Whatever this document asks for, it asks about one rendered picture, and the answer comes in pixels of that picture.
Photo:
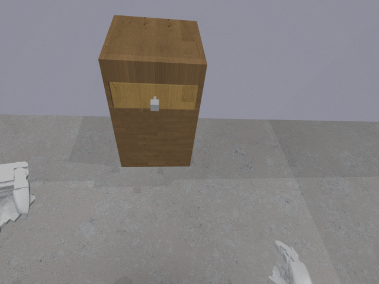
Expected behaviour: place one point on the robot left hand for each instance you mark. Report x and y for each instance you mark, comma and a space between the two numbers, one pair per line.
15, 188

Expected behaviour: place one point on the cabinet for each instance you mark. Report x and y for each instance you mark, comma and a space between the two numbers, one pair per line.
158, 51

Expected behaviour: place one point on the handle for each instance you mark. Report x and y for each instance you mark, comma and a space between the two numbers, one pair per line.
154, 104

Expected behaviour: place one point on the robot right hand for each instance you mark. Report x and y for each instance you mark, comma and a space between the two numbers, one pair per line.
295, 273

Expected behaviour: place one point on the drawer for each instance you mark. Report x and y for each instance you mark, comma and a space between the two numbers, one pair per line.
138, 95

